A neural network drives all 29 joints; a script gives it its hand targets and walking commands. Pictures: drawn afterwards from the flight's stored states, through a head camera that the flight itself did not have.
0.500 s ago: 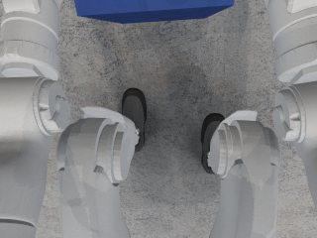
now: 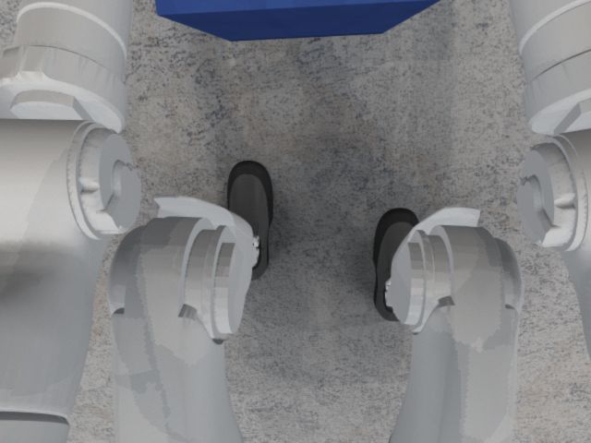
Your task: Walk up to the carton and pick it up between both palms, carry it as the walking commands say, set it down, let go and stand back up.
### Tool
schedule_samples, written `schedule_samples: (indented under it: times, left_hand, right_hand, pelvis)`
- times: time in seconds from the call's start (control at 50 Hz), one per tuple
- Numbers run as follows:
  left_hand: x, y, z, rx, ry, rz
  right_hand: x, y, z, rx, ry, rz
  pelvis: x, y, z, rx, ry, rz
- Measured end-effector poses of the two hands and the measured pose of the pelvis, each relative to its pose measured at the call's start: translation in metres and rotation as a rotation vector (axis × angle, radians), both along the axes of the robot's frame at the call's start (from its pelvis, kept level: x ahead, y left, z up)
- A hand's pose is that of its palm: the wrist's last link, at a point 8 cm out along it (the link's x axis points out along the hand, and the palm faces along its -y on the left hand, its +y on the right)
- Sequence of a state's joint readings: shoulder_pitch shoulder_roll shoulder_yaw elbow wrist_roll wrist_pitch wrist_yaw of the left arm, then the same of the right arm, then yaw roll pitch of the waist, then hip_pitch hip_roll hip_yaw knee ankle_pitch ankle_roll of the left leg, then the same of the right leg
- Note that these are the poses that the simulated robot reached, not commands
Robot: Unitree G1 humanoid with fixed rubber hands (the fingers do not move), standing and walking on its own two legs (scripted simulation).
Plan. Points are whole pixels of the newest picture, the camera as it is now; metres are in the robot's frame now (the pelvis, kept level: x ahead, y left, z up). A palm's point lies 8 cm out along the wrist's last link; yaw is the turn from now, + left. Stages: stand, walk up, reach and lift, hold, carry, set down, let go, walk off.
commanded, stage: reach and lift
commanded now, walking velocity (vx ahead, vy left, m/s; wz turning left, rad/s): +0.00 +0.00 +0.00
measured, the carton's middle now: out of the picture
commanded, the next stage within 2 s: none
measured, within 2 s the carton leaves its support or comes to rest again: leaves its support in 0.96 s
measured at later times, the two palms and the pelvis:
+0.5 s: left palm out of the picture +0.54 +0.23 -0.19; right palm out of the picture +0.59 -0.07 -0.18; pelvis +0.01 -0.01 -0.01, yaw +0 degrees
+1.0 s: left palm out of the picture +0.54 +0.24 -0.18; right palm out of the picture +0.58 -0.06 -0.17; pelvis +0.00 +0.00 +0.00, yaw -1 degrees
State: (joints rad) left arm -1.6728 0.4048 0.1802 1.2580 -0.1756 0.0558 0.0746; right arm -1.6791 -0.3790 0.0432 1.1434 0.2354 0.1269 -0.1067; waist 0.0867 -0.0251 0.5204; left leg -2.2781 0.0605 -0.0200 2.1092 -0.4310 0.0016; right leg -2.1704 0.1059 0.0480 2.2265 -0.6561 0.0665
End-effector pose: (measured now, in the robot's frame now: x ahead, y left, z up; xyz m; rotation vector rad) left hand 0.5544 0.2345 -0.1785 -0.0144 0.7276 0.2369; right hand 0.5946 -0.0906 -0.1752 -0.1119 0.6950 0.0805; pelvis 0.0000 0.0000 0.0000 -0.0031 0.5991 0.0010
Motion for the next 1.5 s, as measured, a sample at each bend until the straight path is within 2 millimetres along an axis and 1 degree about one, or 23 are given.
schedule_samples:
  times: [0.06,0.08,0.12,0.16,0.38,0.58,0.74,0.9,0.98,1.02,1.08,1.18,1.24,1.32,1.5]
  left_hand:
    - [-0.002,-0.002,-0.005,0.007,0.011,0.006]
    - [-0.003,-0.001,-0.007,0.014,0.016,0.006]
    - [-0.008,0.000,-0.011,0.020,0.026,0.006]
    - [-0.012,-0.003,-0.015,0.014,0.034,-0.003]
    - [-0.013,-0.004,-0.011,0.049,0.063,-0.020]
    - [-0.012,-0.002,-0.010,0.031,0.098,-0.055]
    - [-0.012,0.000,-0.011,0.015,0.108,-0.069]
    - [-0.013,0.000,-0.008,0.035,0.115,-0.063]
    - [-0.013,0.004,-0.004,0.039,0.085,-0.048]
    - [-0.014,0.006,0.000,0.031,0.072,-0.035]
    - [-0.018,0.007,0.008,0.010,0.059,-0.011]
    - [-0.020,0.000,0.018,-0.021,0.042,0.001]
    - [-0.019,-0.004,0.021,-0.019,0.042,-0.016]
    - [-0.018,-0.006,0.028,-0.001,0.052,-0.035]
    - [-0.012,-0.006,0.056,0.021,0.039,-0.016]
  right_hand:
    - [0.000,0.018,-0.004,0.030,-0.004,0.026]
    - [0.001,0.020,-0.005,0.029,-0.011,0.018]
    - [0.001,0.020,-0.006,0.019,-0.022,0.014]
    - [0.001,0.020,-0.006,0.010,-0.027,0.021]
    - [0.000,0.021,-0.004,0.015,-0.004,0.011]
    - [-0.009,0.019,-0.008,0.084,0.018,-0.012]
    - [-0.011,0.019,-0.008,0.090,0.017,-0.026]
    - [-0.013,0.022,-0.005,0.090,0.016,-0.041]
    - [-0.011,0.028,0.001,0.092,-0.018,-0.048]
    - [-0.010,0.031,0.006,0.090,-0.029,-0.050]
    - [-0.008,0.034,0.021,0.071,-0.040,-0.047]
    - [0.000,0.033,0.049,0.034,-0.060,-0.053]
    - [0.004,0.030,0.060,0.024,-0.065,-0.055]
    - [0.004,0.028,0.065,0.036,-0.057,-0.064]
    - [-0.002,0.026,0.074,0.060,-0.061,-0.099]
  pelvis:
    - [0.003,-0.001,0.001,0.002,0.009,-0.001]
    - [0.004,-0.001,0.001,0.003,0.010,-0.002]
    - [0.006,-0.002,0.002,0.004,0.012,-0.001]
    - [0.007,-0.003,0.003,0.006,0.012,0.001]
    - [0.006,-0.008,0.000,0.010,0.001,0.000]
    - [0.011,-0.008,-0.009,0.013,0.025,-0.010]
    - [0.014,-0.005,-0.009,0.006,0.042,-0.014]
    - [0.013,-0.003,-0.008,0.004,0.037,-0.013]
    - [0.006,-0.004,-0.003,0.008,-0.025,-0.015]
    - [0.004,-0.005,-0.003,0.009,-0.028,-0.015]
    - [0.003,-0.005,0.000,0.004,-0.041,-0.006]
    - [-0.001,-0.006,0.006,-0.006,-0.059,0.003]
    - [-0.003,-0.006,0.011,-0.016,-0.058,0.005]
    - [-0.003,-0.004,0.017,-0.024,-0.056,0.006]
    - [0.000,-0.003,0.031,-0.016,-0.059,0.005]
